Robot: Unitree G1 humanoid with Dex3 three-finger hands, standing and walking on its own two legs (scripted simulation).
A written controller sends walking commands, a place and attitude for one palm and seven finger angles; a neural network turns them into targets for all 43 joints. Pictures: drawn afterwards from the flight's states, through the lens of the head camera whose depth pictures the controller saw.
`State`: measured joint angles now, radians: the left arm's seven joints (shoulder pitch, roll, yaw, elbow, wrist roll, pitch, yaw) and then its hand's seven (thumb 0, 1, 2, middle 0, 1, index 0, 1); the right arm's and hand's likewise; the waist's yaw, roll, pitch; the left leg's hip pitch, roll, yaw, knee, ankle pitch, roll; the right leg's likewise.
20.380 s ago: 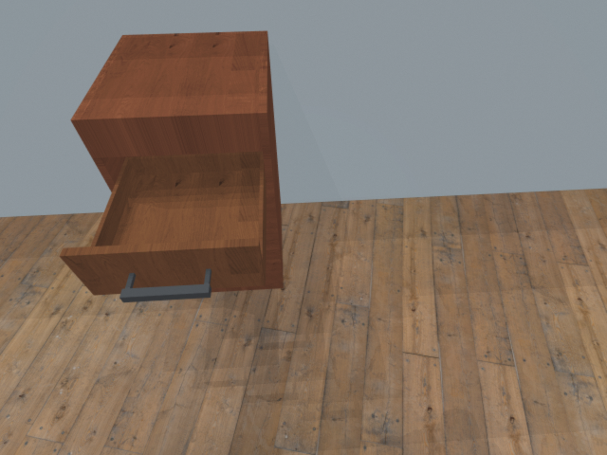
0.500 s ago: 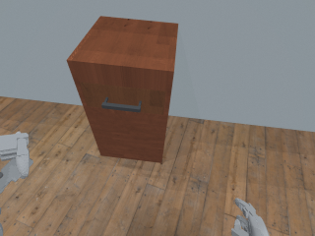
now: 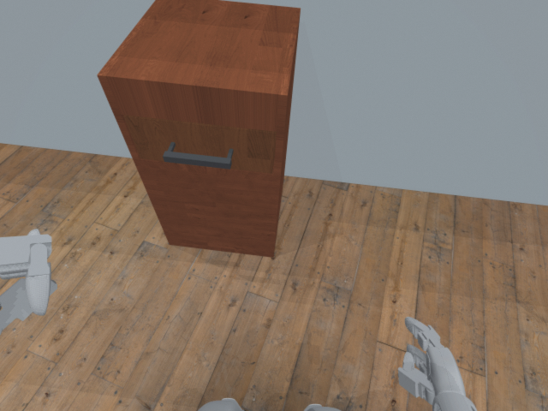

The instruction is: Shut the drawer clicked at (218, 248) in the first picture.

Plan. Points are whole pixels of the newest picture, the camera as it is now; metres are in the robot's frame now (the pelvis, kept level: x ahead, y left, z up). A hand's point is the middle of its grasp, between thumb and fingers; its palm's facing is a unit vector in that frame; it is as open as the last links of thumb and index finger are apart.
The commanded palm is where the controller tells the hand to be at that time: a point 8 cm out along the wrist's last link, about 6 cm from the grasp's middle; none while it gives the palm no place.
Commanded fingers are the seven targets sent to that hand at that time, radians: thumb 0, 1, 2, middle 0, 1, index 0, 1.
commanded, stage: step back with the hand held close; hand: left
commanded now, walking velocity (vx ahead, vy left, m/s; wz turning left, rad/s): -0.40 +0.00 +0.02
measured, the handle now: (199, 154) +0.72 +0.23 -0.17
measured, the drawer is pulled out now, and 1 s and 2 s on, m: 0.00 0.00 0.00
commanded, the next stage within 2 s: stop stepping back and stand still in 0.32 s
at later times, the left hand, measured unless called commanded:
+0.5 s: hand out of the picture +0.05 +0.25 +0.19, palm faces +0.42 -0.78 -0.47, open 3.3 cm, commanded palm -0.02 +0.29 +0.19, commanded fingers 0.00 0.90 0.90 -1.40 -1.60 -1.40 -1.60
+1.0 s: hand out of the picture -0.04 +0.27 +0.18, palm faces +0.43 -0.83 -0.35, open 3.3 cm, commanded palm -0.10 +0.30 +0.19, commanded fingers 0.00 0.90 0.90 -1.40 -1.60 -1.40 -1.60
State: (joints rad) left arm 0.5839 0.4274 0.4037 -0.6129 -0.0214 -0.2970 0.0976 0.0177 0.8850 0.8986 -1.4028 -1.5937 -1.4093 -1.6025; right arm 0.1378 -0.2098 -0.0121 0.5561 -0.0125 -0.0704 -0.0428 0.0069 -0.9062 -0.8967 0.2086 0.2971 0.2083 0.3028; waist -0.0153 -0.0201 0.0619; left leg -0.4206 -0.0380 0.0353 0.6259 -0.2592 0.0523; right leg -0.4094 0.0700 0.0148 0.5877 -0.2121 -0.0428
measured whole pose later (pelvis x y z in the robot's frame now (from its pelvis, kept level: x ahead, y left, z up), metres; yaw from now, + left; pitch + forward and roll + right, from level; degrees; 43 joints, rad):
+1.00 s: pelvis -0.22 +0.02 +0.00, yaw +1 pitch -2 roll -1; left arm 0.57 0.38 0.38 -0.60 -0.01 -0.20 0.15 0.02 0.89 0.90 -1.41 -1.59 -1.41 -1.60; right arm 0.25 -0.17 0.01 0.62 -0.01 -0.14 -0.09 0.01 -0.91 -0.90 0.21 0.30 0.21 0.30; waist -0.03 -0.07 -0.05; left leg -0.33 0.04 0.08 0.62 -0.25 0.04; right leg -0.46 0.01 -0.01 1.04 -0.47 -0.02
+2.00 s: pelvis -0.24 +0.00 +0.01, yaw +1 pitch -2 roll +0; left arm 0.34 0.21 0.02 1.03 0.02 0.03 0.01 0.01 0.91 0.90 -0.41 -0.55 -0.42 -0.55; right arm 0.38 -0.17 -0.03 1.03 -0.02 0.03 -0.01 0.00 -0.91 -0.90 0.20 0.30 0.20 0.30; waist -0.01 0.03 0.04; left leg -0.29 0.02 0.00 0.50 -0.19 0.00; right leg -0.30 0.01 0.04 0.49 -0.18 0.00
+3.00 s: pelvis -0.19 +0.01 +0.02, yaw +0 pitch -1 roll +0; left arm 0.21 0.16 0.01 1.13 0.01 -0.01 0.02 0.01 0.91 0.90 -0.20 -0.29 -0.20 -0.30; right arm 0.25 -0.15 -0.03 1.12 -0.01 -0.01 -0.03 0.00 -0.91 -0.90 0.20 0.30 0.20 0.30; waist -0.01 0.01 0.08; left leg -0.18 0.02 0.02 0.42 -0.22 -0.01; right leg -0.21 0.00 0.06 0.43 -0.20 0.01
